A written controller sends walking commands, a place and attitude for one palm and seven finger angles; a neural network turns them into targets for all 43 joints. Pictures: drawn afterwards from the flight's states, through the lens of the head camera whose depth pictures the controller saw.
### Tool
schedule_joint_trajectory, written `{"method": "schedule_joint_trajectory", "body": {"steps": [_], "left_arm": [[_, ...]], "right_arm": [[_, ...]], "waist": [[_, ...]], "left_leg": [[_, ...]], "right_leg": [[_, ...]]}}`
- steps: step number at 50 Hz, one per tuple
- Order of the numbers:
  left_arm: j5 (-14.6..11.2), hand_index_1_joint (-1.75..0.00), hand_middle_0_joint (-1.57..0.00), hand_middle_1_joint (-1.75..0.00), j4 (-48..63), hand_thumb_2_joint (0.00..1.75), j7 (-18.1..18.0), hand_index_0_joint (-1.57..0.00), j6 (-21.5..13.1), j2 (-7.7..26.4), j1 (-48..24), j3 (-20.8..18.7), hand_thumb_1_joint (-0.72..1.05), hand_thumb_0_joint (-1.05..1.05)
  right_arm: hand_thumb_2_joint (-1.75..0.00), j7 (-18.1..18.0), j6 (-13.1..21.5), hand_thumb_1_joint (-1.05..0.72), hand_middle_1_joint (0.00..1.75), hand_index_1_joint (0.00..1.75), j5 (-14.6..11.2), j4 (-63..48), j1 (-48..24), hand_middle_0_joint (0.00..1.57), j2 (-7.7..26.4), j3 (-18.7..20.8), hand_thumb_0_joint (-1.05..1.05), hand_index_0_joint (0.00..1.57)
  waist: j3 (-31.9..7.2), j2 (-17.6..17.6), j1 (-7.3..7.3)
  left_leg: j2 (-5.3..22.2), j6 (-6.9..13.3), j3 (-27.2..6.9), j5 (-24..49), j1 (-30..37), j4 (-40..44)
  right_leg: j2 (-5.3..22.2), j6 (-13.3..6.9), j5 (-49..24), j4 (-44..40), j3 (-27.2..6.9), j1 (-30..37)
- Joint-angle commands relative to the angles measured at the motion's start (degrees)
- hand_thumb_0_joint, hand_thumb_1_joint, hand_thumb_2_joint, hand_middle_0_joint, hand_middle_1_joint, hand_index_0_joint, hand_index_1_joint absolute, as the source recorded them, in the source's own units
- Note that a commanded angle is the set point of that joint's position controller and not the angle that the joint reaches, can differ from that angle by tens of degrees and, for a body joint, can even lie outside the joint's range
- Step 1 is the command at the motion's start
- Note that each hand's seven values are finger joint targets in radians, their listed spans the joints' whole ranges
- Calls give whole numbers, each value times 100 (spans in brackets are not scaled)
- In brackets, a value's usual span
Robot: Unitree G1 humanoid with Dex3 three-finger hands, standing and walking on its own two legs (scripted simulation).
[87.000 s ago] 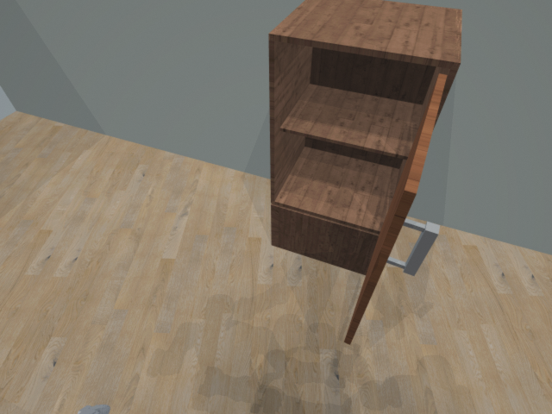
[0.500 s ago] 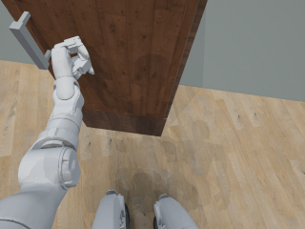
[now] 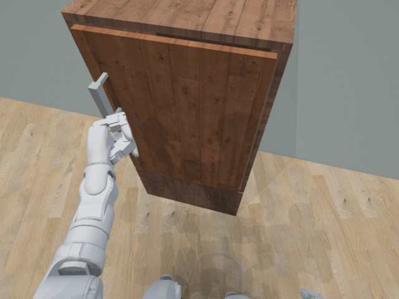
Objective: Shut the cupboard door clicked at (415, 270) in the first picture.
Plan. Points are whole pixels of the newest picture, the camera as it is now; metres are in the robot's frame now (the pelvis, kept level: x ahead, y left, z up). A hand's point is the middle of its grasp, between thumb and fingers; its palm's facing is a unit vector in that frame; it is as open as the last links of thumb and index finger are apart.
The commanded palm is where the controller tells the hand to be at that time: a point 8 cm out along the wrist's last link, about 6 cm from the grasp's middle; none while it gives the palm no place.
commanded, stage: draw the hand back to the body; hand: left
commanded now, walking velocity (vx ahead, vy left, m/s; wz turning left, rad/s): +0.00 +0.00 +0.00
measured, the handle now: (108, 100) +0.58 +0.24 +0.03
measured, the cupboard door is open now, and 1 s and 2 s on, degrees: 0 0 0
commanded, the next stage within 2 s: step back with the hand held close in 1.30 s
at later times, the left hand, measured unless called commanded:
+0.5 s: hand (51, 188) +0.27 +0.21 +0.15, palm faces +0.16 -0.96 -0.25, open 3.3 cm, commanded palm +0.23 +0.27 +0.17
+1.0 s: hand out of the picture +0.17 +0.31 +0.23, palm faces +0.46 -0.77 -0.44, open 6.7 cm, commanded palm +0.13 +0.34 +0.24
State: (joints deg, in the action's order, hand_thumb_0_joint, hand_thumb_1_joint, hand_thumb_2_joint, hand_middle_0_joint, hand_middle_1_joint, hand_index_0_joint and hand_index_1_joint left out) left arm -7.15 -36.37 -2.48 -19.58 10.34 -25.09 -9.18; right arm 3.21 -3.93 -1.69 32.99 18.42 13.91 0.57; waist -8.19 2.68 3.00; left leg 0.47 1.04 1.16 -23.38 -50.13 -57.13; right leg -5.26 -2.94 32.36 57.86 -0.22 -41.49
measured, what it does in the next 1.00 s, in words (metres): rises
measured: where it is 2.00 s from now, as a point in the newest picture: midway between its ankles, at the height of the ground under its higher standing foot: outside the picture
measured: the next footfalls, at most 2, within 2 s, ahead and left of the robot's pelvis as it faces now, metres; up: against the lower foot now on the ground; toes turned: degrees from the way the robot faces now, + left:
none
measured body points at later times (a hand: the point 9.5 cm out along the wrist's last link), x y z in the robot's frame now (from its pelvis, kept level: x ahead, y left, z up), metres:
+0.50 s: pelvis -0.01 +0.02 +0.06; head -0.02 +0.01 +0.51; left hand +0.26 +0.26 +0.17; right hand +0.18 -0.20 -0.02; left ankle +0.04 +0.11 -0.67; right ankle -0.05 -0.08 -0.67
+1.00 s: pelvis +0.00 +0.04 +0.07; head -0.03 +0.01 +0.52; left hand +0.14 +0.35 +0.26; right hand +0.20 -0.17 -0.02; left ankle +0.04 +0.11 -0.67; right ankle -0.05 -0.08 -0.67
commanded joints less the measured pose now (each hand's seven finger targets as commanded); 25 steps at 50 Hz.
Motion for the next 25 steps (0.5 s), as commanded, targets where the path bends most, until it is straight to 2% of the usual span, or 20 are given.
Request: {"method": "schedule_joint_trajectory", "body": {"steps": [1, 2, 3, 4, 5, 6, 8, 9, 10, 11, 12, 13, 15, 16, 17, 19, 20, 21, 22, 25], "left_arm": [[-239, -150, -130, -150, 1962, 90, 173, -130, -301, 789, -1545, 62, 90, 0], [-270, -150, -130, -150, 2037, 90, 217, -130, -277, 741, -1430, 139, 90, 0], [-315, -150, -130, -150, 2090, 90, 285, -130, -224, 692, -1202, 199, 90, 0], [-365, -150, -130, -150, 2094, 90, 333, -130, -155, 795, -975, 109, 90, 0], [-369, -150, -130, -150, 2208, 90, 386, -130, -94, 871, -814, 115, 90, 0], [-419, -150, -130, -150, 2310, 90, 419, -130, -33, 855, -706, 122, 90, 0], [-503, -144, -124, -144, 2506, 90, 463, -124, 100, 997, -434, 3, 90, 0], [-534, -141, -122, -141, 2706, 90, 484, -122, 139, 992, -376, 31, 90, 0], [-586, -138, -119, -138, 2949, 90, 486, -119, 173, 1138, -184, -123, 90, 0], [-601, -135, -116, -135, 3069, 90, 494, -116, 221, 1144, -7, -119, 90, 0], [-6, -132, -113, -132, 3420, 90, 271, -113, 499, 1466, 185, 305, 90, 0], [-8, -129, -111, -129, 3770, 90, 132, -111, 665, 1419, 263, 242, 90, 0], [77, -123, -105, -123, 3910, 90, -46, -105, 923, 1650, 694, 74, 90, 0], [102, -120, -102, -120, 4002, 90, -91, -102, 1002, 1523, 794, 178, 90, 0], [114, -117, -100, -117, 4094, 90, -132, -100, 1064, 1518, 904, 170, 90, 0], [125, -111, -94, -111, 4308, 90, -178, -94, 1183, 1528, 1187, 137, 90, 0], [120, -108, -92, -108, 4385, 90, -192, -92, 1232, 1625, 1323, 43, 90, 0], [133, -105, -89, -105, 4524, 90, -200, -89, 1261, 1528, 1465, 99, 90, 0], [132, -102, -86, -102, 4711, 90, -208, -86, 1294, 1508, 1579, 101, 90, 0], [141, -93, -78, -93, 5142, 90, -213, -78, 1390, 1572, 2177, -28, 90, 0]], "right_arm": [[-90, -196, 274, -90, 30, 30, -93, -603, 140, 20, 786, 263, 0, 20], [-90, -213, 302, -90, 30, 30, -108, -585, 81, 20, 781, 253, 0, 20], [-90, -225, 336, -90, 30, 30, -127, -610, 10, 20, 778, 238, 0, 20], [-90, -246, 354, -90, 30, 30, -142, -629, -47, 20, 791, 223, 0, 20], [-90, -270, 367, -90, 30, 30, -170, -649, -112, 20, 816, 212, 0, 20], [-90, -278, 388, -90, 30, 30, -180, -678, -218, 20, 784, 180, 0, 20], [-90, -322, 429, -90, 30, 30, -215, -760, -393, 20, 784, 144, 0, 20], [-90, -341, 458, -90, 30, 30, -222, -812, -479, 20, 772, 128, 0, 20], [-90, -361, 491, -90, 30, 30, -222, -870, -540, 20, 794, 123, 0, 20], [-90, -377, 517, -90, 30, 30, -237, -901, -641, 20, 760, 91, 0, 20], [-90, -481, 301, -90, 30, 30, -262, -1027, -952, 20, 620, 104, 0, 20], [-90, -562, 225, -90, 30, 30, -275, -1109, -1021, 20, 606, 91, 0, 20], [-90, -686, 163, -90, 30, 30, -270, -1085, -1205, 20, 626, 54, 0, 20], [-90, -719, 145, -90, 30, 30, -279, -1085, -1288, 20, 572, -5, 0, 20], [-90, -749, 149, -90, 30, 30, -276, -1077, -1339, 20, 564, -22, 0, 20], [-90, -793, 179, -90, 30, 30, -265, -1076, -1433, 20, 566, -49, 0, 20], [-90, -823, 207, -90, 30, 30, -259, -1046, -1480, 20, 587, -35, 0, 20], [-90, -822, 230, -90, 30, 30, -264, -1049, -1499, 20, 555, -86, 0, 20], [-90, -819, 271, -90, 30, 30, -248, -1060, -1528, 20, 542, -94, 0, 20], [-90, -788, 388, -90, 30, 30, -212, -1022, -1553, 20, 567, -109, 0, 20]], "waist": [[-1939, -398, 113], [-1804, -389, 133], [-1691, -335, 93], [-1613, -387, 46], [-1549, -215, 11], [-1464, -185, -25], [-1267, -215, -103], [-1231, -270, -115], [-1327, -108, -215], [-1236, -190, -216], [-1228, -409, -256], [-1125, -328, -193], [-774, -332, -266], [-641, -219, -236], [-498, -287, -242], [-326, -196, -261], [-273, -232, -296], [-260, -59, -281], [-206, -104, -297], [-140, 86, -359]], "left_leg": [[-73, 201, -172, 1754, 2433, 488], [-59, 199, -189, 1716, 2533, 576], [-63, 196, -189, 1632, 2588, 649], [-61, 197, -204, 1560, 2589, 728], [-63, 204, -203, 1555, 2687, 792], [-59, 192, -222, 1506, 2732, 906], [-52, 190, -219, 1336, 2761, 1073], [-53, 196, -224, 1319, 2806, 1163], [-63, 199, -221, 1364, 2900, 1202], [-54, 195, -224, 1356, 2923, 1296], [-50, 139, -248, 1203, 3120, 1650], [-38, 157, -205, 1211, 3238, 1789], [-33, 180, -204, 1169, 3352, 2041], [-24, 183, -218, 1123, 3505, 2198], [0, 182, -259, 1116, 3652, 2346], [33, 185, -309, 1064, 3980, 2639], [39, 201, -312, 1113, 4107, 2746], [56, 181, -350, 1115, 4268, 2873], [69, 182, -376, 1153, 4391, 2964], [103, 145, -446, 1271, 4687, 3245]], "right_leg": [[281, 539, -3968, -1221, -231, 850], [268, 507, -3726, -1302, -185, 792], [274, 515, -3577, -1397, -200, 802], [281, 515, -3459, -1483, -211, 864], [263, 492, -3291, -1525, -208, 853], [274, 435, -3108, -1574, -146, 889], [266, 390, -2753, -1744, -145, 968], [270, 369, -2702, -1790, -127, 1055], [265, 368, -2720, -1799, -148, 1174], [270, 326, -2679, -1838, -92, 1245], [516, 435, -2823, -2348, -526, 1439], [549, 468, -2863, -2503, -507, 1629], [520, 440, -2695, -2770, -450, 1787], [530, 406, -2548, -2862, -406, 1836], [485, 353, -2388, -2968, -312, 1873], [418, 271, -2066, -3187, -195, 1943], [397, 276, -2093, -3349, -204, 2010], [405, 237, -2016, -3376, -153, 2120], [397, 228, -2065, -3451, -125, 2185], [369, 201, -2175, -3672, -75, 2439]]}}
